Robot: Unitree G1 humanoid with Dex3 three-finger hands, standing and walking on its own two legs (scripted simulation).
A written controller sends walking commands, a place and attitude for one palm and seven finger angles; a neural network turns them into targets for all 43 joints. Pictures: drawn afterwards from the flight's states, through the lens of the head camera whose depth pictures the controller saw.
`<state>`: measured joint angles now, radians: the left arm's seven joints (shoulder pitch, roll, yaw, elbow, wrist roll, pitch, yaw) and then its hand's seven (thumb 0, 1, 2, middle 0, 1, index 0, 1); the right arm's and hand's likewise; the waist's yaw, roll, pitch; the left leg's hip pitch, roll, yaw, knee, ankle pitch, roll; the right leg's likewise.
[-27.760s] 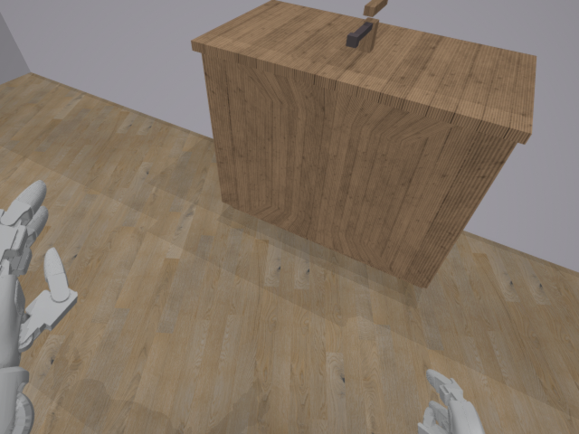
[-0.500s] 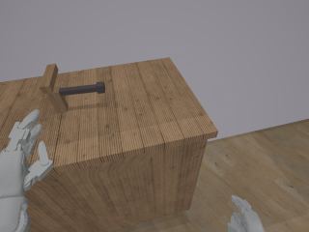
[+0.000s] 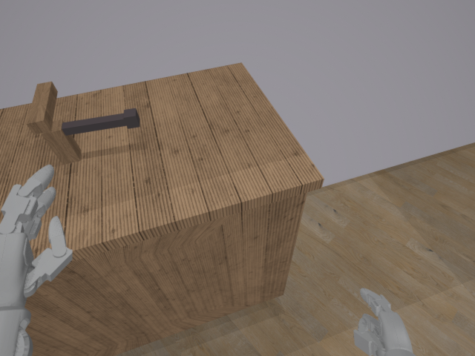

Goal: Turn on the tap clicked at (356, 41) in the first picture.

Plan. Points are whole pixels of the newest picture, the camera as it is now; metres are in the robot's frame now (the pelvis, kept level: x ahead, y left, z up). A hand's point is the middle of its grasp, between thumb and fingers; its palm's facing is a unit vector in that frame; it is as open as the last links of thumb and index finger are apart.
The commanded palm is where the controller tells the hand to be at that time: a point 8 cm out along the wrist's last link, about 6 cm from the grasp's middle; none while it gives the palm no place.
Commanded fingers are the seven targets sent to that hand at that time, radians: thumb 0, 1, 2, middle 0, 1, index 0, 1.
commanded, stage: step back with the hand held close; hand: left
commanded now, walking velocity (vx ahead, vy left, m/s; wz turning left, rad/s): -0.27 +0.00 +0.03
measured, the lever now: (131, 118) +0.52 +0.26 +0.12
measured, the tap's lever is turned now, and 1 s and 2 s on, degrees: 84 84 84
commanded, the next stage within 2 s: stop stepping back and stand still in 1.04 s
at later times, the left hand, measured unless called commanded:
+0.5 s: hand (15, 293) +0.15 +0.27 +0.16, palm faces +0.42 -0.79 -0.45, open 7.5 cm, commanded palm +0.10 +0.30 +0.18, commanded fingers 0.00 0.90 0.90 -0.20 -0.30 -0.20 -0.30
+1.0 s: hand out of the picture +0.08 +0.25 +0.16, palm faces +0.38 -0.84 -0.38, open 7.5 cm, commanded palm +0.02 +0.29 +0.18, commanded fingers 0.00 0.90 0.90 -0.20 -0.30 -0.20 -0.30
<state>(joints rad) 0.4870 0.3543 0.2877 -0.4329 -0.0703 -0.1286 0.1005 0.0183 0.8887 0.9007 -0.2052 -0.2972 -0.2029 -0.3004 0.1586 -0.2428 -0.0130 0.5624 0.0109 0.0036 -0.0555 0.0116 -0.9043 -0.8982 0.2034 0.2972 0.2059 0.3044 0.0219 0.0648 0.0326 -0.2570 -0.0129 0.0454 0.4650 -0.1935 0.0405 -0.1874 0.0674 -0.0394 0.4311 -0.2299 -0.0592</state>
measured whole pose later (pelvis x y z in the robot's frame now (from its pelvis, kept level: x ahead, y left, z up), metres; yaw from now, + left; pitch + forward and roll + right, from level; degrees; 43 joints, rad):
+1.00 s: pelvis -0.14 +0.01 +0.00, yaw -1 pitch +1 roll -1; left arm 0.46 0.38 0.33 -0.58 -0.06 -0.10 0.15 0.02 0.89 0.90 -0.21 -0.30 -0.20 -0.30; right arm 0.14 -0.15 0.01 0.58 -0.01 -0.07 -0.05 0.01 -0.90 -0.90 0.20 0.30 0.21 0.30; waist 0.04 -0.01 0.05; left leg -0.36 0.04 0.03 0.40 -0.07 0.01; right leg -0.34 0.05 0.04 0.77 -0.43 0.02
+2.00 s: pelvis -0.31 -0.04 -0.02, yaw +5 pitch -3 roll +1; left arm 0.44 0.37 0.36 -0.46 -0.03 -0.12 0.16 0.02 0.89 0.90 -0.21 -0.30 -0.20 -0.30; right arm 0.27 -0.15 0.03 0.64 0.00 -0.11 -0.05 0.01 -0.90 -0.90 0.21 0.30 0.21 0.30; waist 0.00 0.01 0.01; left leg -0.31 0.05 0.01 0.64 -0.34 0.00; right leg -0.29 0.01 -0.03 0.61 -0.31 -0.03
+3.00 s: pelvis -0.29 -0.02 +0.00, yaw +4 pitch -1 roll -1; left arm 0.47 0.35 0.32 -0.48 -0.06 -0.12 0.16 0.02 0.89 0.90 -0.21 -0.30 -0.20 -0.30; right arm 0.18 -0.21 0.00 0.60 0.00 -0.07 -0.08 0.01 -0.90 -0.90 0.20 0.30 0.21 0.30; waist 0.01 0.01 0.04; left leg -0.21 0.01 0.03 0.45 -0.22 0.01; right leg -0.19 0.03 -0.01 0.39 -0.18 -0.02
